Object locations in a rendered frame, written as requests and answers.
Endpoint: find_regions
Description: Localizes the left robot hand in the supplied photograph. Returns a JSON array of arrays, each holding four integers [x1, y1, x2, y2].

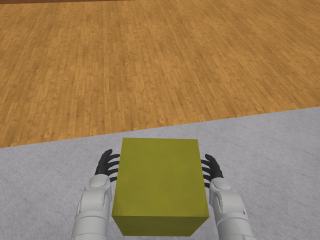
[[95, 149, 120, 182]]

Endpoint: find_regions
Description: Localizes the robot right forearm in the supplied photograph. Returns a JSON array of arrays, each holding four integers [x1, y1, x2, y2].
[[209, 177, 257, 240]]

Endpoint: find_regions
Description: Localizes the right robot hand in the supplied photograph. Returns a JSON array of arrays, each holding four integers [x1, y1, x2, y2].
[[201, 154, 224, 189]]

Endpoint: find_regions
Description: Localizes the carton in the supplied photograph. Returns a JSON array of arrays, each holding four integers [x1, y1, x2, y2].
[[111, 137, 210, 237]]

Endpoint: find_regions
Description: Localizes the robot left forearm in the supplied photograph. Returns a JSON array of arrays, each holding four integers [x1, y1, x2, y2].
[[69, 174, 113, 240]]

